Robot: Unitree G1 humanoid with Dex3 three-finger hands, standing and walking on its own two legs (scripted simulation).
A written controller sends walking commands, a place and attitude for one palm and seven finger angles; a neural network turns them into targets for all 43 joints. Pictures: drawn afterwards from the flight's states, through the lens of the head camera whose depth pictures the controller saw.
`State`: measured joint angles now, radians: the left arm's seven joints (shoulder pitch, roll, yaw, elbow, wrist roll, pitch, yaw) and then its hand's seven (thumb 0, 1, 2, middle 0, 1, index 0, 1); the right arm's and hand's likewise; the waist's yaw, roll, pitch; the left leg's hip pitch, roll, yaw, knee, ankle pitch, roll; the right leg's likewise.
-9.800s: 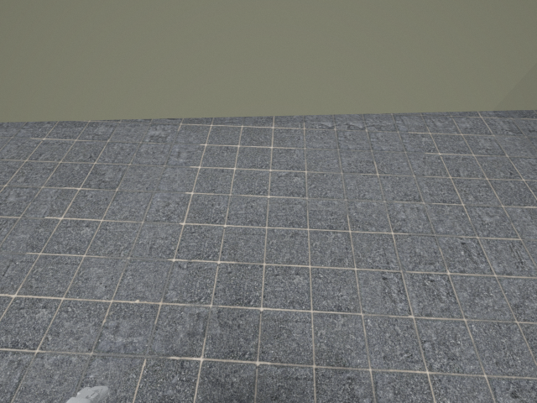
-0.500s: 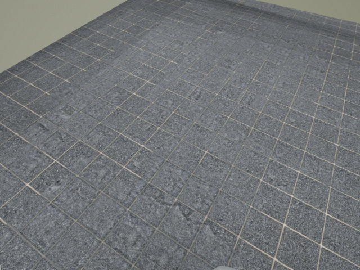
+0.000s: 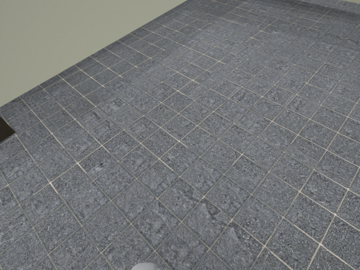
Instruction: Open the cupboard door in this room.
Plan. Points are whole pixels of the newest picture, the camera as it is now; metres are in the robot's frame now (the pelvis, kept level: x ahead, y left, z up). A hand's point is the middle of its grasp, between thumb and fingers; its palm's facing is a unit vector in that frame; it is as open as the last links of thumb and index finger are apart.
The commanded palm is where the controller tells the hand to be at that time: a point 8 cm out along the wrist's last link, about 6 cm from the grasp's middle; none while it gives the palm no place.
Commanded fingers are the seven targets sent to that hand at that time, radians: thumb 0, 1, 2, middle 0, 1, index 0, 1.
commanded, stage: turn or walk to find it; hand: left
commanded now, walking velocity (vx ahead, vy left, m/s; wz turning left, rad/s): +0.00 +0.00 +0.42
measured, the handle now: out of the picture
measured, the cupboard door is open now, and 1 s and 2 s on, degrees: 0 0 0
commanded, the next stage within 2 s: stand and wait in 0.72 s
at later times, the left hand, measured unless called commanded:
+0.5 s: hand out of the picture +0.03 +0.25 -0.16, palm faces +0.24 -0.94 -0.26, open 7.4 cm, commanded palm none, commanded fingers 0.00 0.90 0.90 -0.20 -0.30 -0.20 -0.30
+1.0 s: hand out of the picture -0.09 +0.18 -0.18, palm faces +0.42 -0.88 -0.22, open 7.4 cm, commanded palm none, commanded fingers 0.00 0.90 0.90 -0.20 -0.30 -0.20 -0.30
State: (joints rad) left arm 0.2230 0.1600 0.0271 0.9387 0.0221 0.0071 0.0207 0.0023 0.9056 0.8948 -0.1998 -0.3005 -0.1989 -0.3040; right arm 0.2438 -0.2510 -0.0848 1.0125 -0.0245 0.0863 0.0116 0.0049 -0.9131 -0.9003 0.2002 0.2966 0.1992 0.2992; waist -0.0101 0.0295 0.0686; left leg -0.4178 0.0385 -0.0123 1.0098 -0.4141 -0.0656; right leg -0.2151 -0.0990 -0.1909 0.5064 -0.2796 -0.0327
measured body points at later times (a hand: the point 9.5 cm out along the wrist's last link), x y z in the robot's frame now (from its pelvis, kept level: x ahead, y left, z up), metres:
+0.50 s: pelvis -0.02 +0.02 +0.00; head +0.01 +0.03 +0.45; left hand +0.01 +0.30 -0.14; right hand +0.11 -0.20 -0.15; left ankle -0.03 +0.15 -0.74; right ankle +0.01 -0.11 -0.71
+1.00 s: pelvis -0.03 +0.00 -0.01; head +0.00 +0.02 +0.44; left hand -0.12 +0.23 -0.16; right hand +0.12 -0.21 -0.16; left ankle -0.11 +0.11 -0.74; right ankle +0.02 -0.10 -0.74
